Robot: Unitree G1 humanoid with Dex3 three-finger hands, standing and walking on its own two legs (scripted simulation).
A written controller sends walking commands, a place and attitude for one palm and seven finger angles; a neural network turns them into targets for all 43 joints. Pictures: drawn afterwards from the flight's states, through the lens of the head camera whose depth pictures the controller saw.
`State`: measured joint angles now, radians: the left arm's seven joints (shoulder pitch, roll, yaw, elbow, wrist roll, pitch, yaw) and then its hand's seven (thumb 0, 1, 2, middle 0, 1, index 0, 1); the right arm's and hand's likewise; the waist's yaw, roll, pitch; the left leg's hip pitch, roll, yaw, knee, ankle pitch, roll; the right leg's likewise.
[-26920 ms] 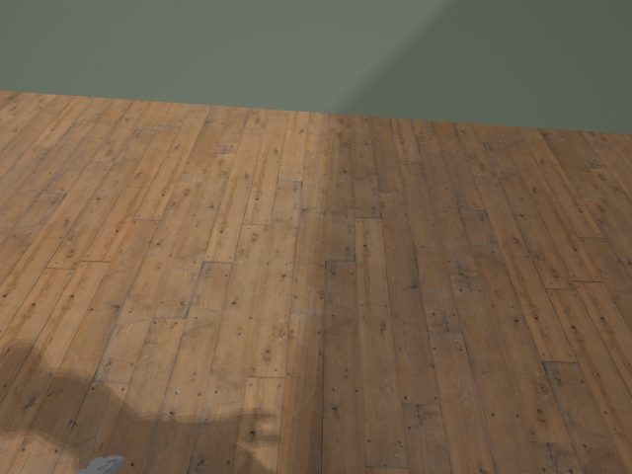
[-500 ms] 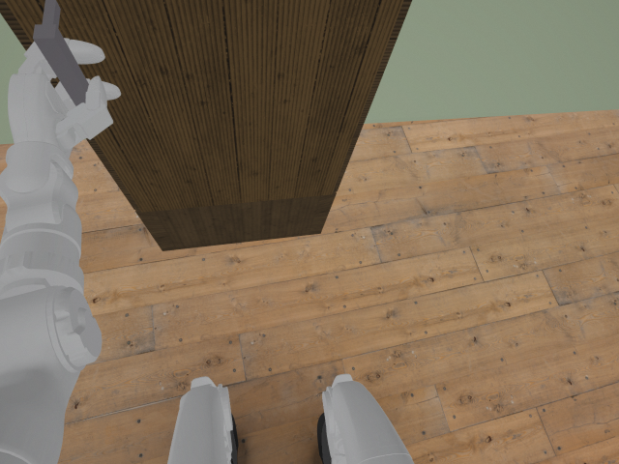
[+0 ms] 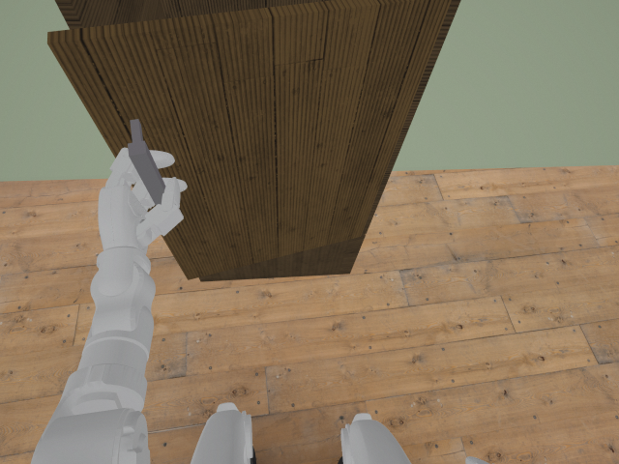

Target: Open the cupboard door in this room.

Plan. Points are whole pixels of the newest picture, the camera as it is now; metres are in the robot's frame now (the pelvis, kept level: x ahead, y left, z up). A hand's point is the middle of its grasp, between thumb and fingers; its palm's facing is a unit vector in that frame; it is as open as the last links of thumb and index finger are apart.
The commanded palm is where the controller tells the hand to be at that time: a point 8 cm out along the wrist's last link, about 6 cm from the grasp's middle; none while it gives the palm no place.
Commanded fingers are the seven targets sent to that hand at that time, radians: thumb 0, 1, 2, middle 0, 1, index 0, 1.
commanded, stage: pull the door open along its arc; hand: left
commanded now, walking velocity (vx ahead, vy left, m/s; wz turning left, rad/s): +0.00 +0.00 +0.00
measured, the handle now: (152, 171) +0.48 +0.20 +0.05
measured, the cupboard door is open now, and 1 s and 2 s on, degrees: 13 39 40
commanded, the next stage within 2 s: open thumb and fingers to let go in 0.52 s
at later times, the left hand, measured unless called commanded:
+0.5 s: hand (241, 292) +0.31 +0.08 +0.04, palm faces +0.45 -0.89 +0.01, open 5.7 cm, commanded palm +0.24 +0.10 +0.04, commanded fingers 0.00 0.90 0.90 -0.40 -1.35 -0.40 -1.35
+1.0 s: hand (256, 308) +0.29 +0.06 +0.04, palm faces +0.44 -0.90 -0.01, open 9.6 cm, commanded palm +0.24 +0.10 +0.04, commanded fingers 0.00 -0.50 0.30 -0.30 -1.20 -0.30 -1.20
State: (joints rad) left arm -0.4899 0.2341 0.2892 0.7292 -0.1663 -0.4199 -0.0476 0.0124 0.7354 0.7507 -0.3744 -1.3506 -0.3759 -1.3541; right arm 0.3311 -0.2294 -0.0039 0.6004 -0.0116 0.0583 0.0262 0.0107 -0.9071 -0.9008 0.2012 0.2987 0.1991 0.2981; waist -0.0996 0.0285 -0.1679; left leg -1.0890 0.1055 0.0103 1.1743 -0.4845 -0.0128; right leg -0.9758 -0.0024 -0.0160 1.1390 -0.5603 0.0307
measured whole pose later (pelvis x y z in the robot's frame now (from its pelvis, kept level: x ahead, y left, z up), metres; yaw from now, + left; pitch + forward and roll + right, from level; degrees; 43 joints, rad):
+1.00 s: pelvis +0.00 -0.05 +0.01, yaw +5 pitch +16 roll +1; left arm 0.07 -0.10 -0.16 0.28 0.10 -0.41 0.55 0.01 0.14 0.57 -0.34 -1.27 -0.36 -1.27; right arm 0.18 -0.18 -0.01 0.60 -0.09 -0.01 0.01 0.02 -0.91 -0.90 0.20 0.30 0.20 0.30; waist 0.00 0.02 -0.18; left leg -0.94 0.07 -0.05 1.11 -0.46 -0.07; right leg -0.84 -0.03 -0.08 1.17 -0.61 -0.04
